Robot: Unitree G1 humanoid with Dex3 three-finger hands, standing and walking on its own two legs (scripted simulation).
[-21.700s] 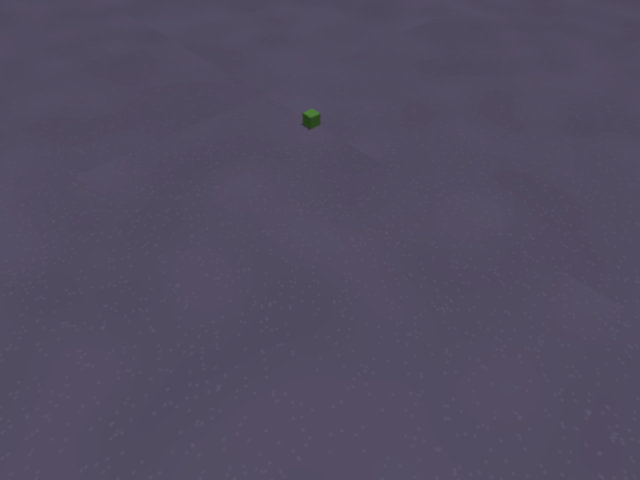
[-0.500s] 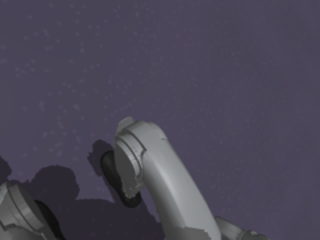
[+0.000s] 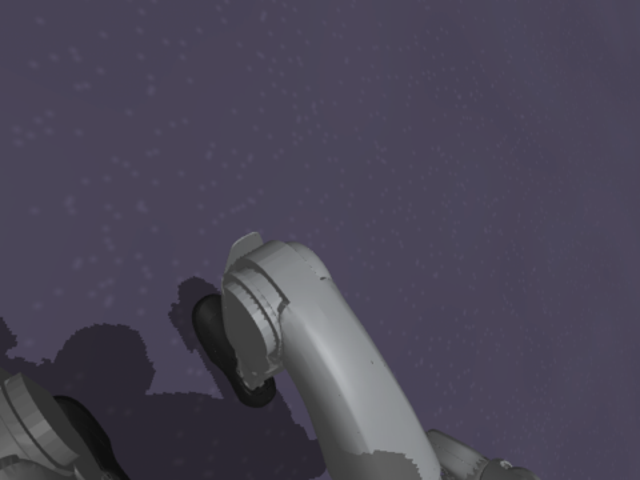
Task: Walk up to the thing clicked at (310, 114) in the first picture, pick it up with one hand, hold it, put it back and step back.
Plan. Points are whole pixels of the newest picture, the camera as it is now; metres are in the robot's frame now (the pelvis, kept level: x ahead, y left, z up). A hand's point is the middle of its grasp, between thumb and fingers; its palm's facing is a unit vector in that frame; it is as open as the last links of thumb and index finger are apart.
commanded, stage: close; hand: left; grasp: from above
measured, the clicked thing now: out of the picture +0.45 +0.33 -0.29
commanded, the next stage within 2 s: settle in 1.08 s
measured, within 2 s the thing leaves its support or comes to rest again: leaves its support in 1.52 s
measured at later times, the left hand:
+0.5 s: hand out of the picture +0.45 +0.31 -0.27, palm faces -0.23 -0.37 -0.90, open 11.4 cm
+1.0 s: hand out of the picture +0.45 +0.31 -0.27, palm faces -0.23 -0.38 -0.90, open 11.3 cm
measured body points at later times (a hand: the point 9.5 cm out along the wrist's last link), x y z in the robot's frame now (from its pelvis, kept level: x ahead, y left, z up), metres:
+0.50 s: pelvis +0.00 +0.00 +0.00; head +0.30 +0.12 +0.31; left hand +0.46 +0.33 -0.22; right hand +0.01 -0.24 -0.03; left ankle +0.07 +0.12 -0.29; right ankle +0.13 -0.11 -0.29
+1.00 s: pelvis +0.00 +0.00 +0.00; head +0.30 +0.12 +0.31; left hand +0.46 +0.33 -0.22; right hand +0.01 -0.24 -0.03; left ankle +0.07 +0.12 -0.29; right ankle +0.13 -0.11 -0.29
